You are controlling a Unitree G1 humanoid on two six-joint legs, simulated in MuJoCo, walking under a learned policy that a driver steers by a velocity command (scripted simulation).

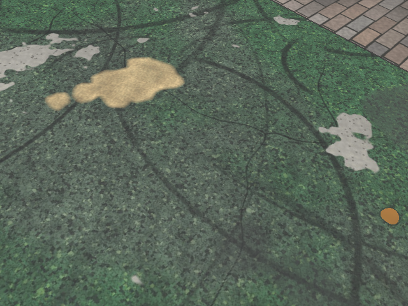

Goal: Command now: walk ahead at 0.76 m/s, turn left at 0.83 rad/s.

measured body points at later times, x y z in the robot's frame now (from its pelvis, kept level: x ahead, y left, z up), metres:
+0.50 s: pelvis +0.40 +0.02 +0.00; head +0.45 +0.04 +0.45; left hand +0.41 +0.30 -0.12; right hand +0.64 -0.20 -0.06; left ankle +0.44 +0.16 -0.66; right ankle +0.42 -0.06 -0.73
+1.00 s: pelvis +0.60 +0.08 +0.00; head +0.64 +0.05 +0.45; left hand +0.88 +0.27 -0.08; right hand +0.61 -0.24 -0.10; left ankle +0.72 +0.16 -0.73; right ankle +0.58 -0.06 -0.68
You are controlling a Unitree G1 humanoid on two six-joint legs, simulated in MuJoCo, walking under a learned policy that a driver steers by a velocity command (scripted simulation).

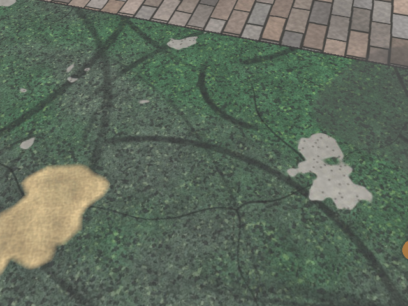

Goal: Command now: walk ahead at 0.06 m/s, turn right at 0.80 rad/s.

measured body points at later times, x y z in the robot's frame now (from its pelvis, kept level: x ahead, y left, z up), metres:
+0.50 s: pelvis +0.02 -0.03 +0.00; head +0.05 -0.02 +0.45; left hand +0.18 +0.24 -0.09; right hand +0.15 -0.30 -0.11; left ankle +0.01 +0.10 -0.70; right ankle +0.03 -0.13 -0.74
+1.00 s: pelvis +0.06 +0.03 +0.01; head +0.05 +0.05 +0.46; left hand +0.05 +0.34 -0.10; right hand +0.30 -0.16 -0.06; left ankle -0.01 +0.09 -0.74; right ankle +0.18 -0.10 -0.67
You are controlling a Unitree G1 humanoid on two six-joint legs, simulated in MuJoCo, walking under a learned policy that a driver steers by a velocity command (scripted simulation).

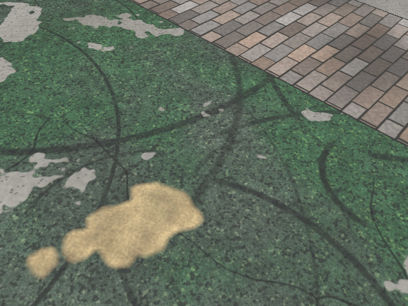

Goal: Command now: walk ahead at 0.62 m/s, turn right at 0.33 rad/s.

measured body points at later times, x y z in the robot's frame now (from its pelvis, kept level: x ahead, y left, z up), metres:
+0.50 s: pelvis +0.27 -0.20 -0.04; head +0.30 -0.22 +0.41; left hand +0.46 +0.03 -0.14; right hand +0.28 -0.49 -0.15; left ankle +0.22 +0.00 -0.64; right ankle +0.29 -0.27 -0.75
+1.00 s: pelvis +0.57 -0.33 -0.03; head +0.62 -0.34 +0.42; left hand +0.83 -0.13 -0.09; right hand +0.63 -0.62 -0.15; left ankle +0.70 -0.32 -0.75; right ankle +0.58 -0.51 -0.68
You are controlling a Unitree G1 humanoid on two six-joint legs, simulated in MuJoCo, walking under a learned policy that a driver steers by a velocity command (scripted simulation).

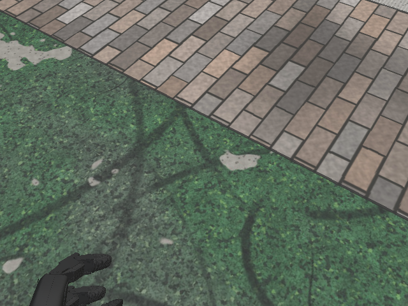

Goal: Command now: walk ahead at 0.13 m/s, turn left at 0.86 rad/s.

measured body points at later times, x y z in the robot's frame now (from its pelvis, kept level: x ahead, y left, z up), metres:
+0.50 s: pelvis +0.10 -0.11 +0.02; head +0.14 -0.10 +0.47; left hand +0.12 +0.21 -0.07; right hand +0.37 -0.30 -0.07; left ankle +0.04 +0.02 -0.64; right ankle +0.19 -0.19 -0.72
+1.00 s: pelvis +0.08 -0.07 +0.02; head +0.07 -0.02 +0.47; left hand -0.06 +0.22 -0.09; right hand +0.41 -0.09 -0.04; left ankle +0.01 -0.01 -0.72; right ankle +0.22 -0.15 -0.65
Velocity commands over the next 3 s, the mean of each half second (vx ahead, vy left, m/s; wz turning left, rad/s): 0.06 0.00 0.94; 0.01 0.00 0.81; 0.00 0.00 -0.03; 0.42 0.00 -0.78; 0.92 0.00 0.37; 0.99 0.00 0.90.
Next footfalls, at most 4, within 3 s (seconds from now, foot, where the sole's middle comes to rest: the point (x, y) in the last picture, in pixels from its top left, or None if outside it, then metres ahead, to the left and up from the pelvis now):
0.24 right None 0.23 -0.18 -0.76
0.72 left None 0.04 0.02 -0.76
1.16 right None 0.24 -0.11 -0.76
2.00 right None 0.39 -0.16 -0.76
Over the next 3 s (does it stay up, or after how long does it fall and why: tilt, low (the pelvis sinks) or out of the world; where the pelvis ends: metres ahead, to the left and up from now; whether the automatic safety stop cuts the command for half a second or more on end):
stays up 0.99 0.20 0.01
